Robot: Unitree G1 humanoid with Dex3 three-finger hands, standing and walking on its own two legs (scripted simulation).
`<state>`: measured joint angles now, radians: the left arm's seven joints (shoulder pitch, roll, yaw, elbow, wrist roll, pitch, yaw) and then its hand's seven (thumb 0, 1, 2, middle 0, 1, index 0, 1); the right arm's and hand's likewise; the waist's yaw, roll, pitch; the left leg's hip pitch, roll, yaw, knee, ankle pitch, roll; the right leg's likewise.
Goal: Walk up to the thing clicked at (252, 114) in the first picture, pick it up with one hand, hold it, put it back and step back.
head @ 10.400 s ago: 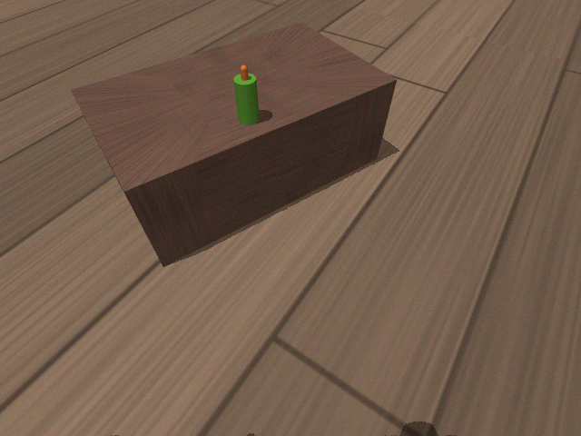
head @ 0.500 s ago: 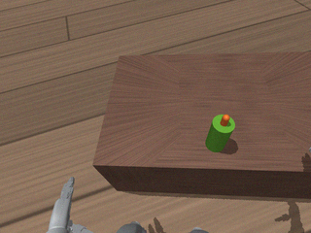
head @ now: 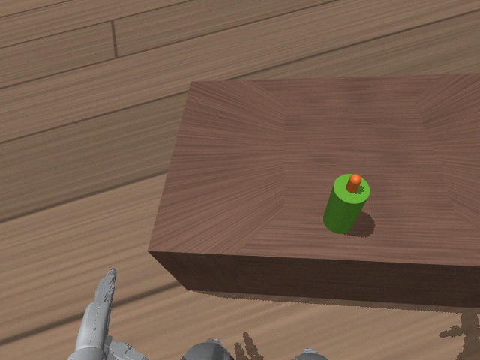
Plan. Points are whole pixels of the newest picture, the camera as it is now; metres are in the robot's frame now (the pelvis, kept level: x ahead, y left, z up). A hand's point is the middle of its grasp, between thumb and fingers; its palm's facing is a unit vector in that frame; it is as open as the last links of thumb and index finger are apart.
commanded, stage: approach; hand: right
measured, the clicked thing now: (346, 201) +0.48 -0.19 -0.18
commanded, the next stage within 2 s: close in in 0.74 s
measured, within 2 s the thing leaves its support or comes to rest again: neither
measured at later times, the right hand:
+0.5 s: hand (450, 197) +0.41 -0.33 -0.03, palm faces +0.16 +0.98 +0.08, open 17.7 cm
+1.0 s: hand (374, 227) +0.44 -0.26 -0.22, palm faces +0.16 +0.98 +0.08, open 17.4 cm
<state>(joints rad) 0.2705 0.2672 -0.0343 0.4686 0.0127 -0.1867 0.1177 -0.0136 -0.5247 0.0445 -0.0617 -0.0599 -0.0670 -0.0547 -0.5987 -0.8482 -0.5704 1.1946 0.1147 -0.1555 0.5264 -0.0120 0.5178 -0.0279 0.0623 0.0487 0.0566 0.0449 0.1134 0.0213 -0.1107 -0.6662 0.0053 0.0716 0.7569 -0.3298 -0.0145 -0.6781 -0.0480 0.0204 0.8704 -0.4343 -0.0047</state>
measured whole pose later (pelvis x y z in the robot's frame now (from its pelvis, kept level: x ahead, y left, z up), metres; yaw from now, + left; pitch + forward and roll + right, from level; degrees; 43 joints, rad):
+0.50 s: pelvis -0.02 +0.00 -0.05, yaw +1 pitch +22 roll +4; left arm 0.30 0.27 -0.03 0.21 0.05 -0.23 0.05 -0.01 -0.55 0.05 -0.06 -0.05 -0.06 -0.06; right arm -0.66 -0.78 -0.64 1.30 0.20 -0.45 0.52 -0.01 0.59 -0.01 0.07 0.05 0.07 0.04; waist 0.20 0.06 -0.12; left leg -1.01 0.01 0.07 1.04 -0.41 -0.02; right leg -1.02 -0.05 0.03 1.15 -0.52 -0.01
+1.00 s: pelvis -0.05 +0.00 -0.16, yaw +4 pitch +31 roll +8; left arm 0.42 0.30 0.06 -0.24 0.10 -0.21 -0.05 -0.01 -0.54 0.04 -0.07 -0.05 -0.06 -0.06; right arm -0.65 -0.71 -0.75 1.19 0.08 -0.63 0.34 -0.01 0.53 -0.02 0.08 0.05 0.07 0.04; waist 0.36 0.08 -0.15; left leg -1.52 -0.01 0.11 1.49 -0.53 0.00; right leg -1.54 -0.08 0.09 1.64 -0.66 0.00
